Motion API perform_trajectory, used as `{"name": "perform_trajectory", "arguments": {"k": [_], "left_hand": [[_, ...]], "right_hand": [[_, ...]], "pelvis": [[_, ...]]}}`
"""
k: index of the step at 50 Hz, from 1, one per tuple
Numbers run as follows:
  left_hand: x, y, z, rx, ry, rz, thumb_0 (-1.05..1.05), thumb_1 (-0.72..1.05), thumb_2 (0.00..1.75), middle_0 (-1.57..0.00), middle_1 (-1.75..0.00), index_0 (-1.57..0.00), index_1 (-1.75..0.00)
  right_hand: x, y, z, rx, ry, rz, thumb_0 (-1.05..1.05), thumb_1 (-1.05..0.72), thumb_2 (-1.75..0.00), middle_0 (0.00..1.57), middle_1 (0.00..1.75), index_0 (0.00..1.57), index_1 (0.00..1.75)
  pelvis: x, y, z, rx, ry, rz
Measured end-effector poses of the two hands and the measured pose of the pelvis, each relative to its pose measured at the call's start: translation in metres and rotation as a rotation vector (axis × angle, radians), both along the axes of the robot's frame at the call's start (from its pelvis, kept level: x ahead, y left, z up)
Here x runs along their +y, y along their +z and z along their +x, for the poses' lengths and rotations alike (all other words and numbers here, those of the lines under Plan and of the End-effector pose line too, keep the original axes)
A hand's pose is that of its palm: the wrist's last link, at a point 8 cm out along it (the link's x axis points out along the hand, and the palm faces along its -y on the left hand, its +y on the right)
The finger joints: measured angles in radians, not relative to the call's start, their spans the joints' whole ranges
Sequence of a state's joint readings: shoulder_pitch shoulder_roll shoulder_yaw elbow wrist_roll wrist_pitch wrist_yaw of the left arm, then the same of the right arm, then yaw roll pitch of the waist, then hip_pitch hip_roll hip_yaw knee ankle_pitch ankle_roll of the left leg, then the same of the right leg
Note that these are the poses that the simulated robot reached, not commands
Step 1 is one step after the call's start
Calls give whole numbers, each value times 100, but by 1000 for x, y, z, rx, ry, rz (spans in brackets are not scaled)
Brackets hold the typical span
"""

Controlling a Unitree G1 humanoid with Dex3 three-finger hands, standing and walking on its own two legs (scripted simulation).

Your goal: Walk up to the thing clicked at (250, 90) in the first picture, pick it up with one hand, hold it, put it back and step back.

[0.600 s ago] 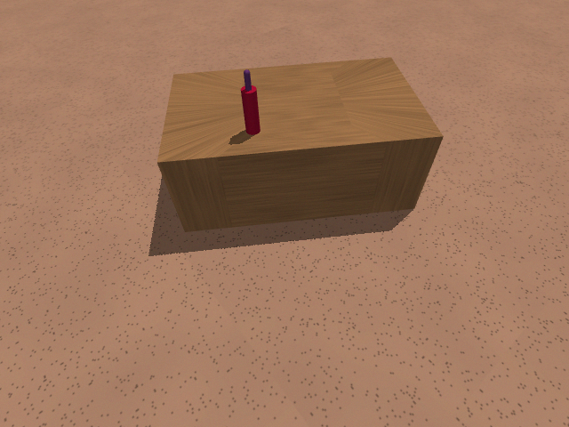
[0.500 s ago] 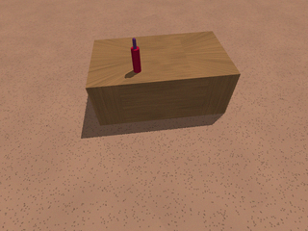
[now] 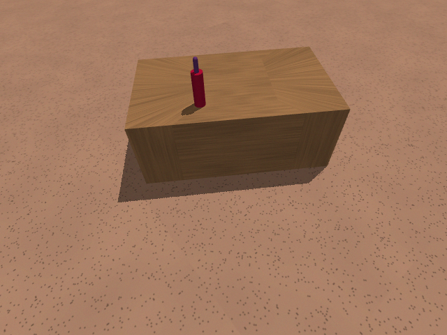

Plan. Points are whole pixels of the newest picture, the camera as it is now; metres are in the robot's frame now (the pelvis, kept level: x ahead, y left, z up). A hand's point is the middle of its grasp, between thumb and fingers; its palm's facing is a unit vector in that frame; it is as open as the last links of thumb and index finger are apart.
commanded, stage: stand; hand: left
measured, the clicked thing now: (197, 82) +1.18 +0.14 -0.24
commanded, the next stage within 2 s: walk up in 0.52 s
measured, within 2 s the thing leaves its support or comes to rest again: neither
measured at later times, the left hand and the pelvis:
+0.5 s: hand out of the picture +0.08 +0.25 -0.16, palm faces -0.03 -0.94 -0.34, open 7.4 cm; pelvis +0.00 +0.00 +0.00, yaw +0 degrees
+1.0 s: hand (137, 332) +0.16 +0.20 -0.14, palm faces +0.06 -0.92 -0.39, open 7.4 cm; pelvis +0.11 -0.09 -0.01, yaw +2 degrees
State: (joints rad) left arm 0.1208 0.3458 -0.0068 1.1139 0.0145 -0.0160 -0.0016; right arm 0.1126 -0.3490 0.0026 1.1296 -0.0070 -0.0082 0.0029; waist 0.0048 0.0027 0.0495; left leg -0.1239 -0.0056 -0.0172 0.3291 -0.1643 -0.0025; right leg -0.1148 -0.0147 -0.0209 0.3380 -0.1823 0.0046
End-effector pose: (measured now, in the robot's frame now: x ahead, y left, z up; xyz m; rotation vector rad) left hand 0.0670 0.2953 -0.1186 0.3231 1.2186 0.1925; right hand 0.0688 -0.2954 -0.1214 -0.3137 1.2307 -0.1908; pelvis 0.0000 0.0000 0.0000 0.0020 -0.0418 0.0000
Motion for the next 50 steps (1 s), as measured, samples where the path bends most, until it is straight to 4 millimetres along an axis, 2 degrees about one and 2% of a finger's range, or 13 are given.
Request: {"name": "perform_trajectory", "arguments": {"k": [29,34,39,41,44,50], "left_hand": [[4,1,9,-19,4,-16,0,90,90,-21,-30,-21,-30],[11,4,22,-24,-7,13,1,90,90,-21,-30,-21,-30],[-2,15,52,-35,-39,43,1,90,90,-20,-30,-21,-30],[-11,17,66,-57,-44,63,1,90,90,-20,-30,-21,-30],[-26,16,76,-110,-23,89,1,90,90,-21,-30,-21,-30],[-57,21,77,-89,58,50,0,90,90,-21,-30,-21,-30]], "right_hand": [[-4,3,0,-11,-6,3,1,-91,-90,20,30,21,30],[-28,6,-6,-29,-22,-23,1,-90,-90,20,30,21,30],[-70,5,-10,18,-51,-49,1,-90,-90,20,30,21,30],[-90,-2,-3,33,-54,-54,1,-90,-90,20,30,21,30],[-111,-13,19,54,-37,-68,1,-90,-90,20,30,21,30],[-118,-1,94,-6,42,-31,1,-91,-90,20,30,20,29]], "pelvis": [[-1,0,9,12,0,3],[-14,-6,19,24,-6,17],[-40,-9,42,16,-12,28],[-53,-15,54,7,-15,27],[-71,-23,73,-5,8,1],[-85,-9,113,-10,36,-10]]}}
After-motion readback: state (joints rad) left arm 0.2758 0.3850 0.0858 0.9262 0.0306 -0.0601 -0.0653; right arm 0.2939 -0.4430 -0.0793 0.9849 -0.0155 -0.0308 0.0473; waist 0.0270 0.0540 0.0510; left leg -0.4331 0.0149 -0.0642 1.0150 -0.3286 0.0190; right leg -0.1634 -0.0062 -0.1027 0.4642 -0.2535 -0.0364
